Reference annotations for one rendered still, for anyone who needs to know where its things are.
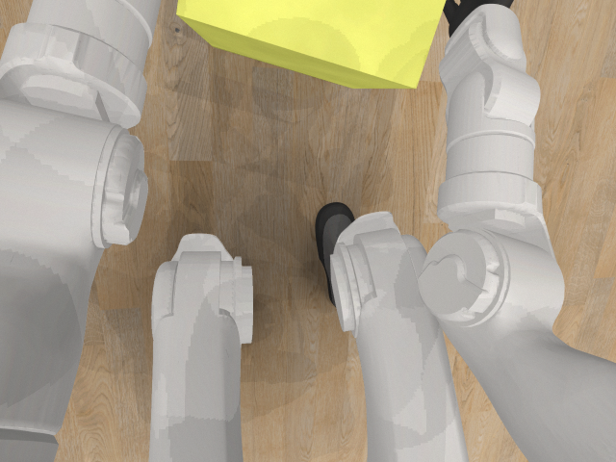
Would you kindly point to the robot left forearm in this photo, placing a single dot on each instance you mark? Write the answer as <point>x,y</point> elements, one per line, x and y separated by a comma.
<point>82,57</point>

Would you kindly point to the robot left upper arm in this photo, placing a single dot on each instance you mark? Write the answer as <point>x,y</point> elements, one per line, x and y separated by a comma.
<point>70,186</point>

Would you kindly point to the carton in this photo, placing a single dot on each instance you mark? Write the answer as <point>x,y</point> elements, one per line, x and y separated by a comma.
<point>359,44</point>

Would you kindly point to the right robot foot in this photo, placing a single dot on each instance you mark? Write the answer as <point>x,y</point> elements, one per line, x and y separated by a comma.
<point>331,221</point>

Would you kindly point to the robot right upper arm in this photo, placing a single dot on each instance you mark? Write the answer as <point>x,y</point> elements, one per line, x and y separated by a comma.
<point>496,298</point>

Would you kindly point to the right robot shin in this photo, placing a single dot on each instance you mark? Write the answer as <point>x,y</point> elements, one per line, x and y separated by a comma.
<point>384,220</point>

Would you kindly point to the robot right forearm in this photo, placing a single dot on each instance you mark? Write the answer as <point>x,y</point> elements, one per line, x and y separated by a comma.
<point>490,114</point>

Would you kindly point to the robot right hand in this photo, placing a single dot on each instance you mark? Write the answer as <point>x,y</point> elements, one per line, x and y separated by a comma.
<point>456,14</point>

